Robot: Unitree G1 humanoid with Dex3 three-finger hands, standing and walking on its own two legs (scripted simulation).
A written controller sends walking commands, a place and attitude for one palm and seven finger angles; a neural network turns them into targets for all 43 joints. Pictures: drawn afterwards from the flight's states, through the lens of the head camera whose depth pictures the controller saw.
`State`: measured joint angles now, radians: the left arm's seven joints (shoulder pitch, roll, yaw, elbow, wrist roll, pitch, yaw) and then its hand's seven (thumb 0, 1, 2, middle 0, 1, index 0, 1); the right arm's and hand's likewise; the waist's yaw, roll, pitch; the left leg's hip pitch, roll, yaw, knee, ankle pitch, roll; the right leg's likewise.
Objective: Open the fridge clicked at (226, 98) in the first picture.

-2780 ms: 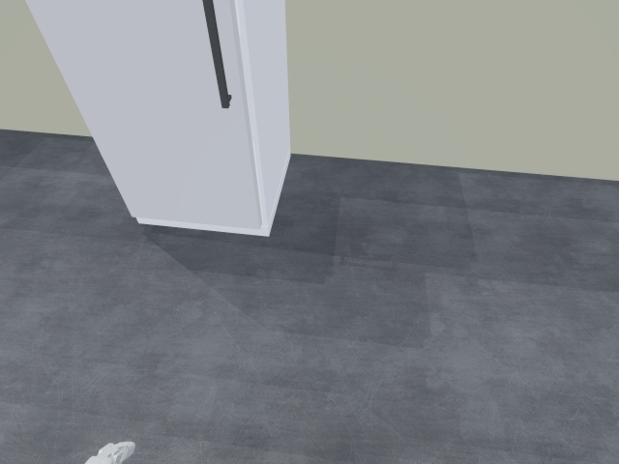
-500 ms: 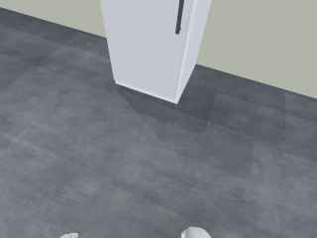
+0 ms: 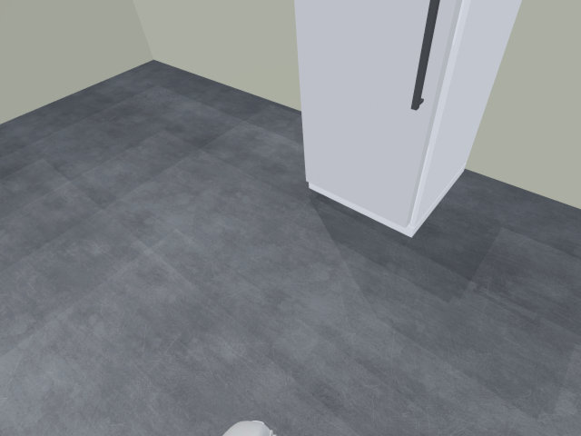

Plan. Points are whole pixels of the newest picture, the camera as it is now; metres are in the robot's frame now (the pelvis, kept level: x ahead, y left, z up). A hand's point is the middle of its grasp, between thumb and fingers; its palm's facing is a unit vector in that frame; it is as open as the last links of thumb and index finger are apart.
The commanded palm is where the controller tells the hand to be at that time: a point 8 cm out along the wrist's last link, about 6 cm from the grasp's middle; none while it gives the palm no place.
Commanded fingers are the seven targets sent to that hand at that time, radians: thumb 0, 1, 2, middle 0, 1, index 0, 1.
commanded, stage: walk to a spot facing it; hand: right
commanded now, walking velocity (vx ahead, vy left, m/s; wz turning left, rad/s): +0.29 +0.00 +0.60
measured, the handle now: (429, 41) +1.10 -0.35 +0.09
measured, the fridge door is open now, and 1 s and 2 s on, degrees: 0 0 0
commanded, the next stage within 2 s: turn to face it in 1.32 s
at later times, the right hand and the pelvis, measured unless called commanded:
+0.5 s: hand (316, 338) +0.35 -0.01 -0.20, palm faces -0.38 +0.92 -0.13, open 7.3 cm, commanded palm none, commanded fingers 0.00 -0.90 -0.90 0.20 0.30 0.20 0.30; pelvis +0.15 +0.09 -0.04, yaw +18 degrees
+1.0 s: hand (328, 324) +0.39 -0.04 -0.21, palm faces -0.29 +0.95 -0.15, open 7.3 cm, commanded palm none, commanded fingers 0.00 -0.90 -0.90 0.20 0.30 0.20 0.30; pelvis +0.40 +0.15 -0.03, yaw +24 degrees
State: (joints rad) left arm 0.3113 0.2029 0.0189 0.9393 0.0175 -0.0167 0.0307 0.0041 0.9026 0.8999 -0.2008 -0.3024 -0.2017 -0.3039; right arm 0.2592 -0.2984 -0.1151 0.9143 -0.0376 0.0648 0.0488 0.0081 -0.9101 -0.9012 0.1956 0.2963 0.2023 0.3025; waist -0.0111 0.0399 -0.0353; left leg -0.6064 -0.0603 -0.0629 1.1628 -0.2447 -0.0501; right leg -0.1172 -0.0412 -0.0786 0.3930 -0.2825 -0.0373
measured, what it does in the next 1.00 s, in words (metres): walks ahead, turning left: left foot, then right foot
